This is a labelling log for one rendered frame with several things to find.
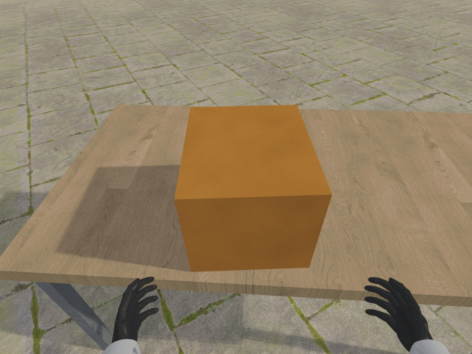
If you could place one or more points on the table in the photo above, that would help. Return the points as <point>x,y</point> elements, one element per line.
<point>401,207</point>

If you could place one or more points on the robot left hand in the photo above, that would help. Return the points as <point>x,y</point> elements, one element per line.
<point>128,320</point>

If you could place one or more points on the robot left forearm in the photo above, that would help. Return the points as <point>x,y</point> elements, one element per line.
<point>124,346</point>

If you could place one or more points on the robot right forearm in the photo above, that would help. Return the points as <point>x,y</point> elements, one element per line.
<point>428,346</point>

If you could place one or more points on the carton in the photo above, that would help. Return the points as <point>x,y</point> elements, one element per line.
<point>251,193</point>

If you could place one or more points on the robot right hand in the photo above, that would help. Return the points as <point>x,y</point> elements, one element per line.
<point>406,318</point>

